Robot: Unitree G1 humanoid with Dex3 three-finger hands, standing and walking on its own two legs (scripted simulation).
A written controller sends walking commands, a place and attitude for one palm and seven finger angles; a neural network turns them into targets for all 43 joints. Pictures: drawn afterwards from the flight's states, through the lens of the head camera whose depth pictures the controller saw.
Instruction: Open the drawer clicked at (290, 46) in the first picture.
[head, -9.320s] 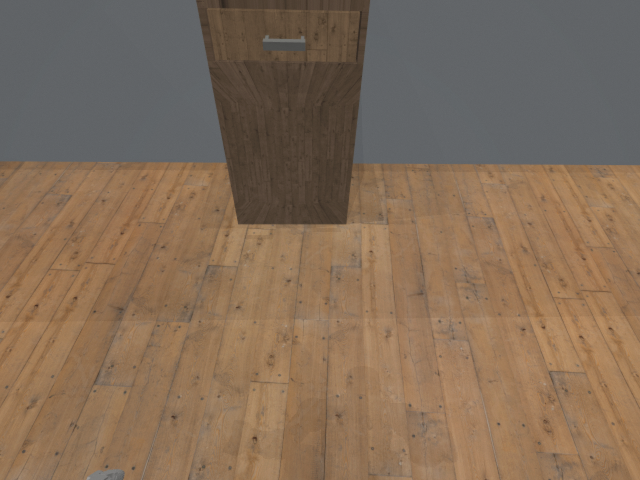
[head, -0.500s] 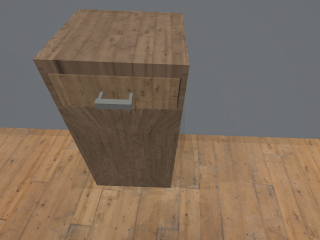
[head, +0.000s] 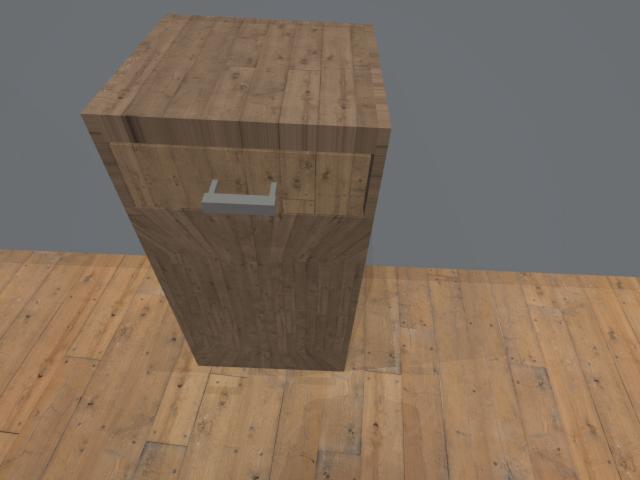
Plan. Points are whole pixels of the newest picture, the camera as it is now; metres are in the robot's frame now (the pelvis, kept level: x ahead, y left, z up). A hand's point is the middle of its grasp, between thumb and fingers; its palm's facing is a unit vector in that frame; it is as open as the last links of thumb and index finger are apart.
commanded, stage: look again from close up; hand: left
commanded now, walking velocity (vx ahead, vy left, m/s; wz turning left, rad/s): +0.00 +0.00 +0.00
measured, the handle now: (242, 195) +0.55 +0.17 +0.02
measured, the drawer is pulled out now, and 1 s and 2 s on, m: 0.00 0.00 0.00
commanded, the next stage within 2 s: raise the hand with hooked fingers in 0.62 s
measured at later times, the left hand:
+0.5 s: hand out of the picture +0.02 +0.18 -0.18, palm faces +0.02 -0.98 -0.22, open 7.4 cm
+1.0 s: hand (170, 412) +0.21 +0.20 -0.04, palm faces -0.03 -0.31 -0.95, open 7.9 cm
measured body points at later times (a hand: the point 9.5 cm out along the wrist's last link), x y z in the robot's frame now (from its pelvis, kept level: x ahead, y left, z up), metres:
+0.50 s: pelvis +0.01 +0.01 -0.01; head +0.00 -0.01 +0.44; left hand +0.02 +0.23 -0.16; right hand +0.01 -0.21 -0.17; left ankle +0.01 +0.10 -0.74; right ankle +0.00 -0.13 -0.74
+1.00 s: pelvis +0.00 -0.02 -0.03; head +0.01 -0.05 +0.42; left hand +0.20 +0.22 +0.01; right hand +0.18 -0.28 -0.12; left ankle +0.01 +0.10 -0.74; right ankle +0.00 -0.13 -0.74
